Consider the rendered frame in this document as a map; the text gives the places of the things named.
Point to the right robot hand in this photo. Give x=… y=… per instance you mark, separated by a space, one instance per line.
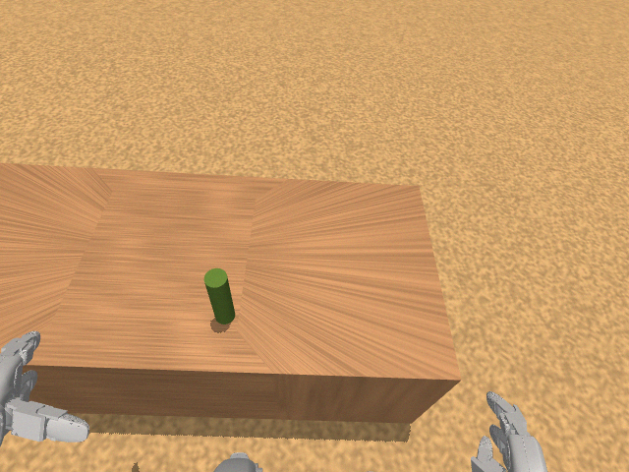
x=521 y=451

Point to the can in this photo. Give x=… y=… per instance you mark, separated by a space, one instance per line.
x=217 y=286

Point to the left robot hand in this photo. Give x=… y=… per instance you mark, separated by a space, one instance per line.
x=32 y=420

